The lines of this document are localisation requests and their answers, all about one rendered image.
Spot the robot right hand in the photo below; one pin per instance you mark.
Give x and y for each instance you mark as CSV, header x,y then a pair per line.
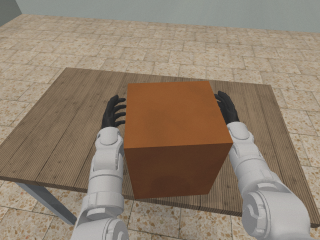
x,y
227,107

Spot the robot left upper arm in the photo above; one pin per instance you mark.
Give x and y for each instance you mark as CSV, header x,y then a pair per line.
x,y
104,229

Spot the robot right forearm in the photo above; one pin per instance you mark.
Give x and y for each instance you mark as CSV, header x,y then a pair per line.
x,y
249,166

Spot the table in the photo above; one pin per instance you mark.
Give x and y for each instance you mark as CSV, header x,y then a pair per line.
x,y
54,144

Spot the robot right upper arm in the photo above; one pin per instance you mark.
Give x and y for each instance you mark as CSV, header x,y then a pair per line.
x,y
269,215

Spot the carton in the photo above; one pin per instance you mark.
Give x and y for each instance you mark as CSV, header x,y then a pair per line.
x,y
175,139

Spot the robot left hand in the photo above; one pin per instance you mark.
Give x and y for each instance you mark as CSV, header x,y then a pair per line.
x,y
109,116

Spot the robot left forearm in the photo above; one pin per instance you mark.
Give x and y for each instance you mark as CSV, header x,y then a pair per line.
x,y
104,195

